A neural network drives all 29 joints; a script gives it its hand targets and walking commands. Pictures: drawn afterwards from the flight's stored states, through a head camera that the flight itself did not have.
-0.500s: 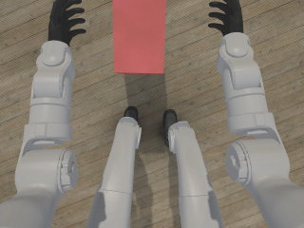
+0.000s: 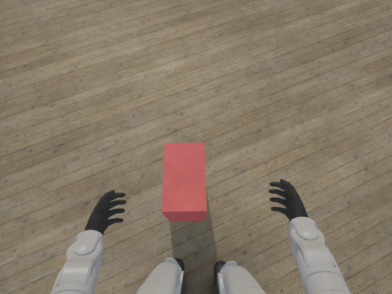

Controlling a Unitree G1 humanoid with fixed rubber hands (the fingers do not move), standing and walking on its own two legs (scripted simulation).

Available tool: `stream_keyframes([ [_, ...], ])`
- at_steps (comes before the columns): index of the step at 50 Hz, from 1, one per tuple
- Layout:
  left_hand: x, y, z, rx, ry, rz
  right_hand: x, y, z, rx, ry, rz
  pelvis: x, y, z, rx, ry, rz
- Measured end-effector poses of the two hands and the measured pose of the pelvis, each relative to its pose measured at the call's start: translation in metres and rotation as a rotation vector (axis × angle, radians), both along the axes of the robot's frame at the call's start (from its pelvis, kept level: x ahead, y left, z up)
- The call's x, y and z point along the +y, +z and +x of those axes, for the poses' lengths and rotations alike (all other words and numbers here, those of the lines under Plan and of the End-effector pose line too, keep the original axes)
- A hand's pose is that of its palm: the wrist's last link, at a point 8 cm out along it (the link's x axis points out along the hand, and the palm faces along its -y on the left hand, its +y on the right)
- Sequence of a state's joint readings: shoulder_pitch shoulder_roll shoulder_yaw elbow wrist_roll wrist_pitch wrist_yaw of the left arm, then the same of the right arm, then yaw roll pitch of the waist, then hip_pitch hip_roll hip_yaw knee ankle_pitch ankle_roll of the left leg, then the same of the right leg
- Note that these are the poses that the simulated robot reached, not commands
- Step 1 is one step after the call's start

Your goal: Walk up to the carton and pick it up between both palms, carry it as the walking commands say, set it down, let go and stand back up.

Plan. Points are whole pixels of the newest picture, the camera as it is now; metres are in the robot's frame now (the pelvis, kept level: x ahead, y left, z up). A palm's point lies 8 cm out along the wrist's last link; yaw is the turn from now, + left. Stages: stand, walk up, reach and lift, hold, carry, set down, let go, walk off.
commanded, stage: let go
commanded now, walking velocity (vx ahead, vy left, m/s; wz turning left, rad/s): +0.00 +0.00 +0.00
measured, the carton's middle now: (185, 184) +0.47 +0.08 -0.60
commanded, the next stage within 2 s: stand in 0.68 s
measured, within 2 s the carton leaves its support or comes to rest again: neither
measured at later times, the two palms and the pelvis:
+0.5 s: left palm (95, 240) +0.20 +0.22 -0.05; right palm (329, 252) +0.20 -0.23 -0.05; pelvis +0.05 -0.01 +0.02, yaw +1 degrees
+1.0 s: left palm (58, 276) +0.13 +0.29 -0.08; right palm (348, 276) +0.16 -0.27 -0.06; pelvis +0.05 +0.00 +0.02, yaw +0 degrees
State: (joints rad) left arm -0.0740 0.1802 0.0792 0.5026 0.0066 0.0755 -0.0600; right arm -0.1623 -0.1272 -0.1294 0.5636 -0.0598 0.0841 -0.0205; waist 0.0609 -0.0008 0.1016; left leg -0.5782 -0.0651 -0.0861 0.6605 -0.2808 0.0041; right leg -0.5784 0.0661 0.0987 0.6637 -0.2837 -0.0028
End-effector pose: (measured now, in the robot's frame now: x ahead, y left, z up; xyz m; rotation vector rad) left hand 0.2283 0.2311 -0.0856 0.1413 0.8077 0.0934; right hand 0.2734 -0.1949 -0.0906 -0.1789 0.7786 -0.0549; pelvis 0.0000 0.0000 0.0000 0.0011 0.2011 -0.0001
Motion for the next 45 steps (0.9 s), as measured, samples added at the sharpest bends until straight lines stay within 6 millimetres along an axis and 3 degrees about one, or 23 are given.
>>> stream_keyframes([
  [8,-0.012,0.02,-0.033,0.012,-0.004,-0.006,-0.018,0.021,-0.046,0.031,0.008,-0.003,-0.006,0.016,0.027,-0.115,0.013,0.002],
  [14,-0.017,0.028,-0.045,0.023,-0.011,-0.009,-0.028,0.029,-0.073,0.053,-0.003,0.012,-0.011,0.021,0.041,-0.186,0.022,0.008],
  [25,-0.015,0.035,-0.027,0.005,-0.036,0.01,-0.038,0.038,-0.073,0.04,-0.016,0.013,-0.015,0.021,0.048,-0.258,0.023,0.007],
  [32,-0.01,0.032,-0.027,0.033,0.028,0.019,-0.037,0.039,-0.066,0.021,-0.02,0.003,-0.011,0.02,0.051,-0.243,0.038,0.006],
  [38,0.007,0.022,-0.037,0.023,0.066,0.053,-0.038,0.028,-0.069,0.072,0.009,-0.068,-0.007,0.017,0.053,-0.207,0.03,-0.006],
  [45,0.042,0.008,-0.072,0.071,0.106,0.116,-0.06,0.029,-0.088,0.051,-0.071,-0.13,-0.002,0.015,0.054,-0.225,0.012,-0.017],
])
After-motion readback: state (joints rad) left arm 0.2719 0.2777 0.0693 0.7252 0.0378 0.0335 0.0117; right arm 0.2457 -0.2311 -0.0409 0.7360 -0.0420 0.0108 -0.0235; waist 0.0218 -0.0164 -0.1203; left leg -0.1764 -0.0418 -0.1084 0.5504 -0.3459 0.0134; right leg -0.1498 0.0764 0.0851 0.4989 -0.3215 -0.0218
